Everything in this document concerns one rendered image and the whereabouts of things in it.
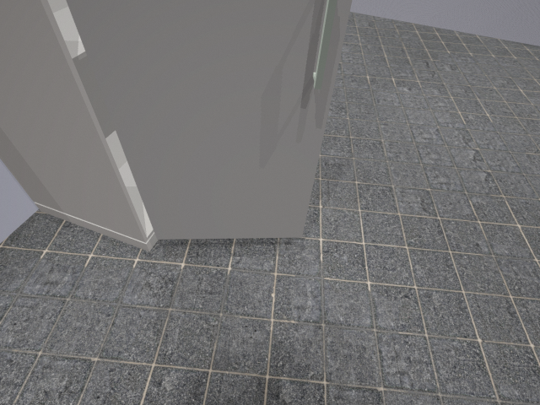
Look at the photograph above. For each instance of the handle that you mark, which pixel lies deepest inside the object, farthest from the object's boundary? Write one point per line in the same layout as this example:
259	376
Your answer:
325	40

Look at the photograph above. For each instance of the fridge door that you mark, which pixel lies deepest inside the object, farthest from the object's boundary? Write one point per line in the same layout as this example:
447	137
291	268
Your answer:
214	104

